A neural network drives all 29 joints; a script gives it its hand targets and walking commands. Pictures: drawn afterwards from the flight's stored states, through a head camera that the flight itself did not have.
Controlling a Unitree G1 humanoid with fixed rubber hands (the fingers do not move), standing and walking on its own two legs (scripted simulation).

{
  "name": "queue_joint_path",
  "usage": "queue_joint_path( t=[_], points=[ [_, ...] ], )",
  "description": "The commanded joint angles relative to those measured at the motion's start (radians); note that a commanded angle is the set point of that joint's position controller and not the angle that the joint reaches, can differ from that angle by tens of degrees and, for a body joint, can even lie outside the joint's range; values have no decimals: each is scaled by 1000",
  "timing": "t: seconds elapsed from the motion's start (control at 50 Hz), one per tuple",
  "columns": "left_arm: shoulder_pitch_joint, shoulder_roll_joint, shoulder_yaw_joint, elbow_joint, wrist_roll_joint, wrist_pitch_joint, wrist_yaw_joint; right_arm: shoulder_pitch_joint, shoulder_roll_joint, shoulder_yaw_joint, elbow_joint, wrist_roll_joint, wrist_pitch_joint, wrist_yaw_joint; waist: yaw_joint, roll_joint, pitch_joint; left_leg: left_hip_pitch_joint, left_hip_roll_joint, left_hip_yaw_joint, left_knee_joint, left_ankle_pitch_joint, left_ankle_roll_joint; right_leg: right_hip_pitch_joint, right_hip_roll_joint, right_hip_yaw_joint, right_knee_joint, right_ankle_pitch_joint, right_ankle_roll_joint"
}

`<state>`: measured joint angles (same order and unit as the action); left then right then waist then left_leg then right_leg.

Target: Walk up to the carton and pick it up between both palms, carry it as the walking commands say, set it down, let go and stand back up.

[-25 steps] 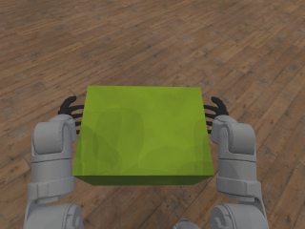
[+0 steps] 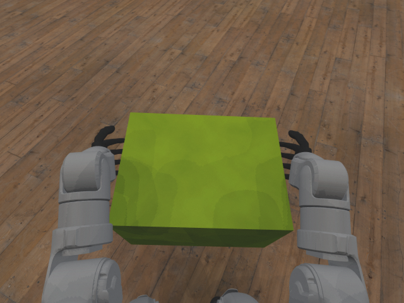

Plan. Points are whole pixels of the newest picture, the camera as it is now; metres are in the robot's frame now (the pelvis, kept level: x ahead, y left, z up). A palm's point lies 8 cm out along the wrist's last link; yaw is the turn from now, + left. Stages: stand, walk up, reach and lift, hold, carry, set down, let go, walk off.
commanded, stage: carry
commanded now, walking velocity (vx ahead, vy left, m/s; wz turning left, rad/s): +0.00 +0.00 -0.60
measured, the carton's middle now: (200, 183) +0.37 -0.01 +0.00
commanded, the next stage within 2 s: none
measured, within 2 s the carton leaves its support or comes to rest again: neither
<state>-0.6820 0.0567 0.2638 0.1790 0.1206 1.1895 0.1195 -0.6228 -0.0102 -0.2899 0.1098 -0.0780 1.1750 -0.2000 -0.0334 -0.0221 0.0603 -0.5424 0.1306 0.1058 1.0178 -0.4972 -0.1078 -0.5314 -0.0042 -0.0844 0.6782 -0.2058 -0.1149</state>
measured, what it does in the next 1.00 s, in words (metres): walks backwards, turning right: left foot, then right foot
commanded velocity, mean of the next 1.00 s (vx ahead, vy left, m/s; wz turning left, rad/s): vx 0.00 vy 0.00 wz -0.60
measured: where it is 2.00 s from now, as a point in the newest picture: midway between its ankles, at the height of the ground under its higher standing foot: outside the picture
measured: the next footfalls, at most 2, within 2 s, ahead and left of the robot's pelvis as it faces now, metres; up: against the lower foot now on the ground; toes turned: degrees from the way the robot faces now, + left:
left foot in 0.30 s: +0.00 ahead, +0.08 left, +0.00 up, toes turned -3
right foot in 0.48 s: -0.02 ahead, -0.26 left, +0.00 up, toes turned -16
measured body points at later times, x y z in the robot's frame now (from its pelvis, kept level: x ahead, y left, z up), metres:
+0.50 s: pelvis -0.08 -0.10 -0.02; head -0.08 -0.11 +0.43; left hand +0.32 -0.01 +0.10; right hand +0.21 -0.37 +0.08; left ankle -0.03 +0.08 -0.72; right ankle -0.05 -0.25 -0.72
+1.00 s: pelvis -0.16 -0.12 +0.01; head -0.10 -0.13 +0.46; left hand +0.29 -0.15 +0.12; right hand +0.08 -0.46 +0.12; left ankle -0.10 -0.03 -0.72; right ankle -0.21 -0.26 -0.68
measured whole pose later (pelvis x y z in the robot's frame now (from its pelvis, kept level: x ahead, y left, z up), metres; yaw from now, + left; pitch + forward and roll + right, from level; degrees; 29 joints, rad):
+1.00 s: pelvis -0.16 -0.12 +0.01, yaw -35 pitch +4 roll -3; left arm -0.78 0.17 0.25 0.19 0.07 1.22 0.12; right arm -0.74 0.02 -0.30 0.14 -0.08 1.16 -0.23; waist 0.04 -0.02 0.06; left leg -0.38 0.17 0.22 0.63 -0.31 0.01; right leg -0.53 0.00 -0.02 0.81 -0.40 0.04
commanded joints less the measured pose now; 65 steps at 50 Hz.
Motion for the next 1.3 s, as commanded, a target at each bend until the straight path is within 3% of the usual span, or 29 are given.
queue_joint_path(
  t=[0.0,0.08,0.12,0.14,0.16,0.2,0.22,0.24,0.26,0.28,0.32,0.38,0.42,0.46,0.48,0.56,0.66,0.7,0.74,0.76,0.78,0.82,0.94,0.98,1.04,1.08,1.1,1.16,1.28],
  points=[
    [-709,-1069,-555,-238,-478,-43,-346,-921,1109,719,-210,525,-21,421,40,-190,-665,-172,-39,-70,189,91,-10,651,-181,339,-264,343,124],
    [-655,-1061,-587,-252,-472,-34,-347,-772,1086,692,-162,477,-13,399,37,-137,-694,-79,-74,-82,62,139,3,655,-151,331,-335,227,123],
    [-683,-1004,-598,-317,-488,-36,-345,-724,1080,700,-137,479,-5,391,25,-150,-707,-47,-107,-25,27,142,-1,700,-109,294,-368,352,271],
    [-540,-1016,-585,-334,-458,-21,-346,-548,1118,669,-113,451,12,398,30,-115,-695,-4,-140,-4,-61,106,11,687,-109,315,-396,279,253],
    [-651,-1001,-621,-350,-476,-32,-345,-653,1102,685,-119,463,-6,395,16,-134,-694,107,-150,58,-129,89,14,580,-64,244,-445,220,403],
    [-649,-960,-604,-305,-457,-24,-340,-705,1072,674,-141,480,-4,398,9,-225,-652,294,-209,121,-479,-7,53,478,-14,182,-442,362,489],
    [-518,-986,-620,-341,-428,-8,-338,-485,1097,644,-85,437,9,407,16,-132,-640,383,-200,145,-683,-1,58,437,2,153,-373,313,500],
    [-552,-985,-655,-341,-444,-9,-347,-603,1052,652,-178,463,-11,406,-13,42,-642,561,-20,46,-854,39,148,291,71,85,-25,304,601],
    [-534,-1008,-686,-282,-446,-2,-347,-634,1034,624,-177,424,-11,416,-2,486,-681,531,296,-287,-691,287,259,166,23,163,467,-221,361],
    [-843,-964,-719,-370,-519,-29,-339,-811,1038,672,-183,462,-25,405,10,386,-591,573,383,-349,-581,580,332,-88,-22,257,656,-336,276],
    [-747,-980,-661,-263,-476,-31,-335,-763,1042,682,-88,446,-6,409,49,97,-572,430,373,-156,-516,447,258,-91,-128,287,613,-265,158],
    [-805,-977,-657,-257,-515,-13,-354,-793,1044,673,-48,424,5,408,34,181,-485,220,212,-14,-470,302,136,208,-86,155,166,-157,126],
    [-718,-995,-613,-177,-515,-5,-372,-682,1018,639,-14,381,19,394,33,36,-484,159,126,44,-268,201,101,352,-20,172,-118,-186,116],
    [-718,-1042,-595,-79,-537,-6,-396,-800,1017,653,-92,396,8,378,32,-460,-449,-105,-58,61,37,-188,-31,413,-334,625,-267,420,1],
    [-728,-1039,-596,-69,-541,-15,-395,-830,1036,648,-74,423,7,378,28,-382,-513,-77,-68,-62,77,-198,-32,417,-304,600,-223,674,-45],
    [-474,-1119,-557,-112,-485,-14,-373,-658,1086,624,-106,448,-11,423,45,-99,-662,32,-111,-32,-37,24,-13,457,-162,402,-184,458,23],
    [-728,-1079,-592,-285,-480,-49,-323,-841,1131,649,-106,516,-10,430,48,-183,-678,139,-132,-51,-299,47,35,464,-157,404,-265,186,34],
    [-851,-1035,-634,-293,-496,-52,-304,-929,1098,661,-82,549,-21,437,26,-101,-712,397,-132,-22,-541,152,77,280,-132,370,-238,112,84],
    [-870,-1005,-657,-323,-489,-41,-296,-836,1061,615,6,503,-15,450,23,261,-667,628,225,-337,-705,355,170,9,41,139,56,-111,137],
    [-944,-972,-676,-356,-502,-52,-288,-853,1072,613,13,507,-25,452,18,373,-666,666,336,-350,-591,646,296,-143,63,127,301,-279,158],
    [-809,-1040,-681,-381,-500,-27,-297,-669,1112,592,-8,472,-16,452,8,314,-639,617,346,-276,-540,820,324,-146,-49,152,388,-275,132],
    [-1020,-1046,-711,-356,-570,-37,-298,-886,1068,625,-59,506,-23,439,19,170,-618,640,238,-179,-484,948,265,-173,-30,104,341,-244,129],
    [-885,-1087,-645,-118,-570,-10,-326,-911,989,572,-80,429,-8,405,0,158,-644,729,206,-43,-385,1093,201,-16,55,-44,-1,-237,168],
    [-842,-1129,-633,-61,-554,-5,-332,-931,975,556,-112,415,-6,406,7,276,-626,628,177,20,-370,956,163,97,45,-41,-110,-159,165],
    [-758,-1166,-601,-5,-525,10,-349,-770,981,522,-8,353,17,418,31,201,-649,360,133,66,-202,711,39,371,-101,146,-197,293,91],
    [-711,-1143,-546,65,-503,7,-349,-869,1016,564,-18,399,29,425,43,-283,-643,-34,-36,30,-83,-95,-10,609,-306,445,-97,1109,-25],
    [-654,-1119,-514,88,-469,5,-345,-879,1029,595,-38,424,30,429,51,-293,-649,-83,-35,-41,-30,-108,-5,658,-281,447,-80,1145,-55],
    [-769,-1154,-566,-136,-507,-21,-340,-849,1110,625,-56,469,6,438,51,-137,-693,-131,-44,-20,-59,-46,-9,746,-226,260,-53,1026,-8],
    [-750,-1104,-552,-209,-461,-27,-293,-925,1135,644,-77,557,9,446,54,-161,-702,84,-98,-48,-235,57,34,527,-236,313,-184,440,-42]
  ],
)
